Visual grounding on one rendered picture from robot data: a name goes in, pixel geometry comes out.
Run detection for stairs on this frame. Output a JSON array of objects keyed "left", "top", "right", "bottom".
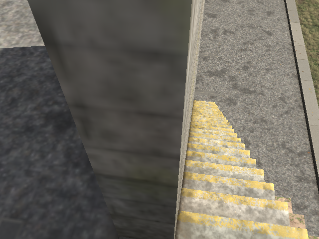
[{"left": 175, "top": 100, "right": 309, "bottom": 239}]

